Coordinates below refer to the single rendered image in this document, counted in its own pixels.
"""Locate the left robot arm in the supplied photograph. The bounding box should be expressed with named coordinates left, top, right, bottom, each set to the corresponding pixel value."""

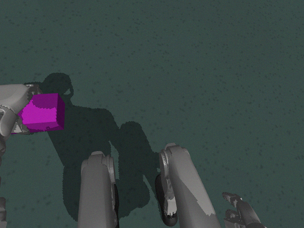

left=0, top=106, right=17, bottom=228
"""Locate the right robot foot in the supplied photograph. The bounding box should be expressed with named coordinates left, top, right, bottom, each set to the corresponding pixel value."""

left=155, top=174, right=178, bottom=227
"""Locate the left robot hand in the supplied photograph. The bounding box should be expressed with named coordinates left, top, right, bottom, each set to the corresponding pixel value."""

left=0, top=84, right=43, bottom=135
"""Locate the carton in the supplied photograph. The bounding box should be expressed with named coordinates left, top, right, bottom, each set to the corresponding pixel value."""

left=11, top=93, right=65, bottom=134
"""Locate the right robot hand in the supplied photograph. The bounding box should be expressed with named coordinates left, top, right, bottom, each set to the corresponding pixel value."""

left=222, top=192, right=261, bottom=228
